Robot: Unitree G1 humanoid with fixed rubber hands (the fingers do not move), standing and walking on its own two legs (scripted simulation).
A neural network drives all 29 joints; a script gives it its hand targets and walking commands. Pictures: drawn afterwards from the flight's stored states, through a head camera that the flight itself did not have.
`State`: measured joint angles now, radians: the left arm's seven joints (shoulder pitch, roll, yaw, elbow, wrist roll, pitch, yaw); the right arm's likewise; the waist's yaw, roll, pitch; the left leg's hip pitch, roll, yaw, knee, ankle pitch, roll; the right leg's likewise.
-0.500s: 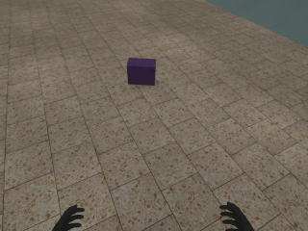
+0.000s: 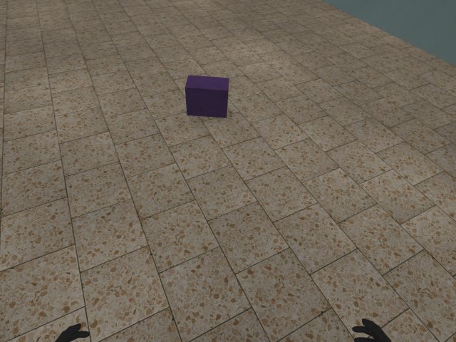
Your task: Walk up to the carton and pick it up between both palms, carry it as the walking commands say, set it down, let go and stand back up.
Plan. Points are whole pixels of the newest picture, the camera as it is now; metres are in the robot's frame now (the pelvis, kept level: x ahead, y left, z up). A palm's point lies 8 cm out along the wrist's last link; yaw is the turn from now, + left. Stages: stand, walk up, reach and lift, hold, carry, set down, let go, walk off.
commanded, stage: stand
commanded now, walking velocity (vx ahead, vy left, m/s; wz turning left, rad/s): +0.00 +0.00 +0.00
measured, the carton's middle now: (207, 96) +1.76 +0.08 -0.63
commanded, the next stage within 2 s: walk up in 1.58 s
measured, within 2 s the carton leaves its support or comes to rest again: neither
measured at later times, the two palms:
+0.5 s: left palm out of the picture +0.09 +0.29 -0.09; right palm out of the picture +0.10 -0.29 -0.08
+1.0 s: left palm out of the picture +0.08 +0.30 -0.08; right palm out of the picture +0.09 -0.29 -0.08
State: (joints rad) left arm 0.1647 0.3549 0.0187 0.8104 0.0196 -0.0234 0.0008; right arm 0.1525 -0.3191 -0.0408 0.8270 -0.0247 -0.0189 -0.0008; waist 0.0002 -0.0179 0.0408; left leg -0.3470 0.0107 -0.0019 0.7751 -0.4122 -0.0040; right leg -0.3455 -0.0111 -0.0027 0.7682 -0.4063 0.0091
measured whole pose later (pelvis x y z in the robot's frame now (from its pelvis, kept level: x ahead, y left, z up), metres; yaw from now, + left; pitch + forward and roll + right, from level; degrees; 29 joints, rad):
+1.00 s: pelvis +0.00 +0.00 +0.04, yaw +1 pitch -3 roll +0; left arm 0.11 0.36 -0.01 1.08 0.01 -0.03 0.00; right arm 0.09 -0.32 -0.02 1.08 -0.01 -0.01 0.01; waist 0.00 -0.01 0.05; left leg -0.13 0.01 -0.01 0.38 -0.21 -0.01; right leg -0.12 -0.02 -0.01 0.37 -0.20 0.01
